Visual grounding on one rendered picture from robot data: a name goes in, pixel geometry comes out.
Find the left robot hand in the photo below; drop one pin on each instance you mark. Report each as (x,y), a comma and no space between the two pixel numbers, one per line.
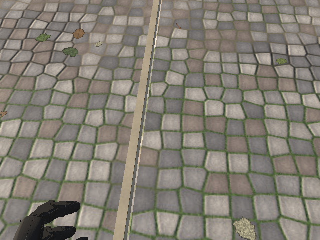
(33,227)

